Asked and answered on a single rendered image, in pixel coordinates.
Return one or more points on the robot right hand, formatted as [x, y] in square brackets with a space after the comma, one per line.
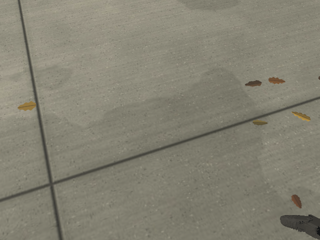
[308, 224]

